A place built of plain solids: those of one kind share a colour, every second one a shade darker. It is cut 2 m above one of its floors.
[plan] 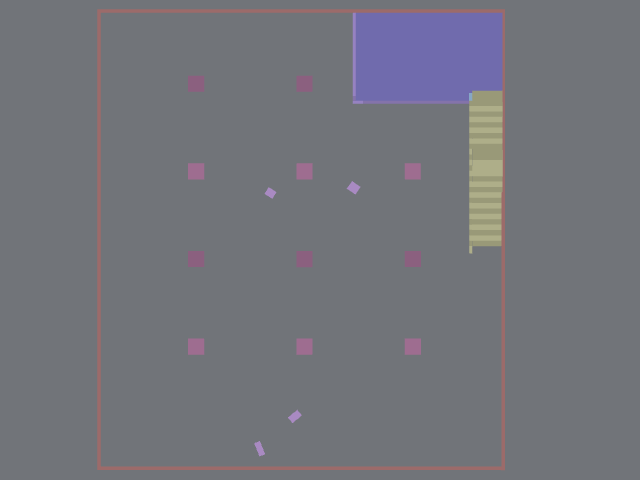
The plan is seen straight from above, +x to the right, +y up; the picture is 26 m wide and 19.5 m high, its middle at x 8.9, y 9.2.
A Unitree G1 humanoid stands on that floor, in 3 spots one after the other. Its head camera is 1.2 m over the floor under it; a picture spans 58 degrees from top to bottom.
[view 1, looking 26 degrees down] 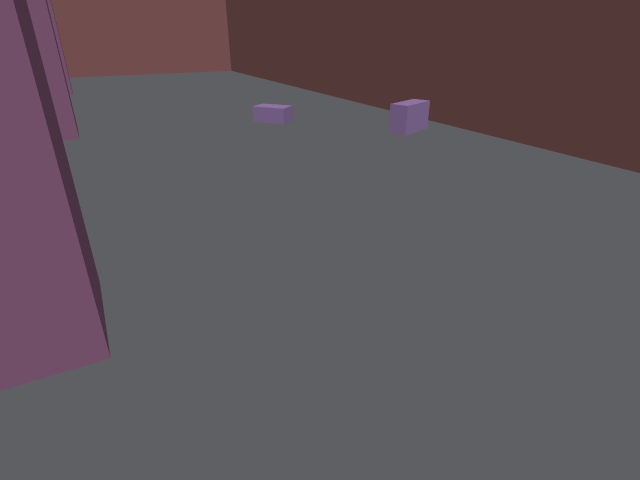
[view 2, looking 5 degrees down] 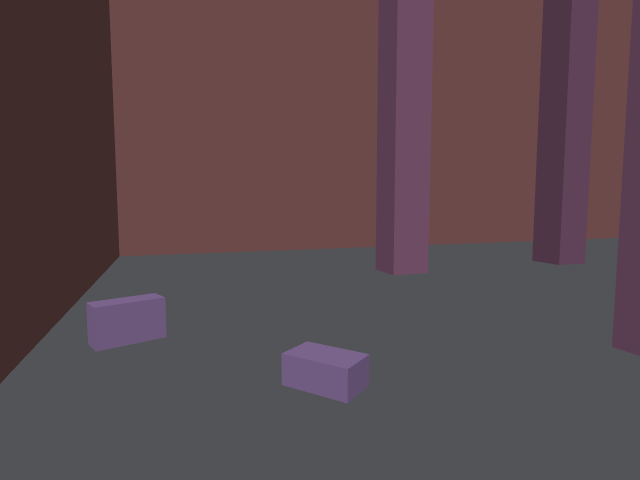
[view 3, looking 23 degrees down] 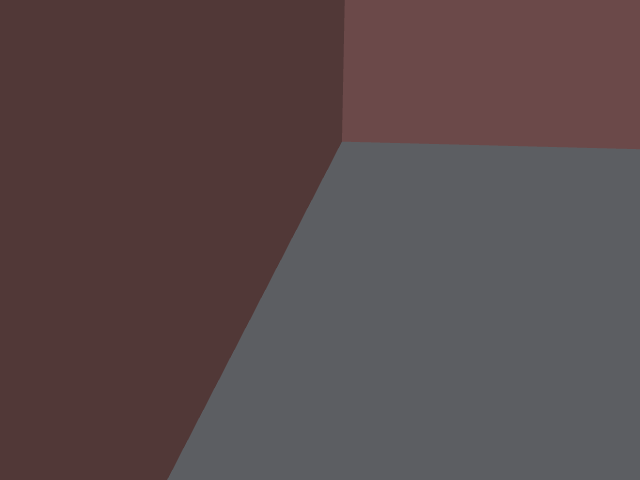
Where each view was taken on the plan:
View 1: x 1.94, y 4.43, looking -28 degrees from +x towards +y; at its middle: ground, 2.74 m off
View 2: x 10.47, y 1.10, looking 161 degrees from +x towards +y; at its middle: wall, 11.12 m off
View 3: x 15.68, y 6.65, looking -82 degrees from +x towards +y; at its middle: ground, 3.07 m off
